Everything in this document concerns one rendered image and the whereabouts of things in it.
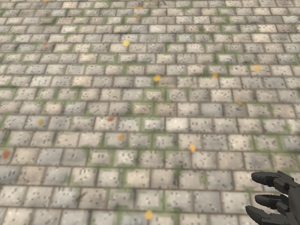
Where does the right robot hand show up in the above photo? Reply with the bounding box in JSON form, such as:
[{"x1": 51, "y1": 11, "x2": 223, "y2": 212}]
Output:
[{"x1": 246, "y1": 171, "x2": 300, "y2": 225}]

